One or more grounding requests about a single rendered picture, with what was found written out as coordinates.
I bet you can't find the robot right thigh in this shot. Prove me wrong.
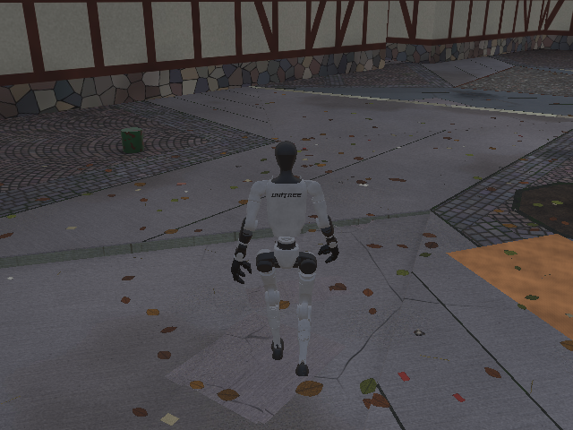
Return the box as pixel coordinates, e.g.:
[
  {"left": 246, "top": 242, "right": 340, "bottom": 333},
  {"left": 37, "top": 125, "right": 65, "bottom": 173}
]
[{"left": 296, "top": 252, "right": 317, "bottom": 319}]

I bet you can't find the right robot upper arm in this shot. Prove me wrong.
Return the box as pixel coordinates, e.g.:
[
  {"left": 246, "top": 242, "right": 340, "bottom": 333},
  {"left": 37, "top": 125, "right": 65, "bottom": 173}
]
[{"left": 304, "top": 180, "right": 330, "bottom": 228}]

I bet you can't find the robot left hand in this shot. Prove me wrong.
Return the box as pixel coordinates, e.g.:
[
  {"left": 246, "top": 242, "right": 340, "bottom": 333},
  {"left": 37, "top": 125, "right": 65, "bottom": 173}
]
[{"left": 231, "top": 258, "right": 252, "bottom": 284}]

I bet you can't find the right robot forearm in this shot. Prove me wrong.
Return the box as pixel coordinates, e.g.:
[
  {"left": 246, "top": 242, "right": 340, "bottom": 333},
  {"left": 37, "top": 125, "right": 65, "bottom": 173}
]
[{"left": 321, "top": 215, "right": 338, "bottom": 248}]

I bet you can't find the left robot forearm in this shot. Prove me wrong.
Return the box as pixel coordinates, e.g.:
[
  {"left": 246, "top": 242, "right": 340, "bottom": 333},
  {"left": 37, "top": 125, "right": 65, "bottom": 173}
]
[{"left": 234, "top": 217, "right": 252, "bottom": 262}]

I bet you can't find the robot right shin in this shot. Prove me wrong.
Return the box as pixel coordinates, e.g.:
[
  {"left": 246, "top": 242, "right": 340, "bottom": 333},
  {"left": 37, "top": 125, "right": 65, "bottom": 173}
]
[{"left": 297, "top": 305, "right": 312, "bottom": 365}]

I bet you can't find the left robot upper arm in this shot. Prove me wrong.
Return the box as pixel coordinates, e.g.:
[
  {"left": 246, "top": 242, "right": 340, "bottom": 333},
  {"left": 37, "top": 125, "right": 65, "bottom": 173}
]
[{"left": 244, "top": 180, "right": 268, "bottom": 231}]

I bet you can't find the robot right hand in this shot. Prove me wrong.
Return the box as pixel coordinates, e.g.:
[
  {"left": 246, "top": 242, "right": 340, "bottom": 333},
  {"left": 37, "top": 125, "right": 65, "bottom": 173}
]
[{"left": 318, "top": 245, "right": 339, "bottom": 263}]

